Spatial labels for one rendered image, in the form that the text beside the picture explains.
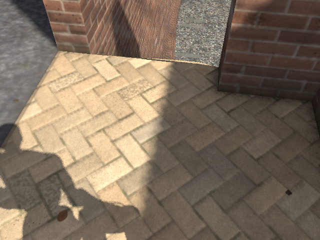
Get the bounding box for stairs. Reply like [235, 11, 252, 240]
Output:
[105, 55, 215, 67]

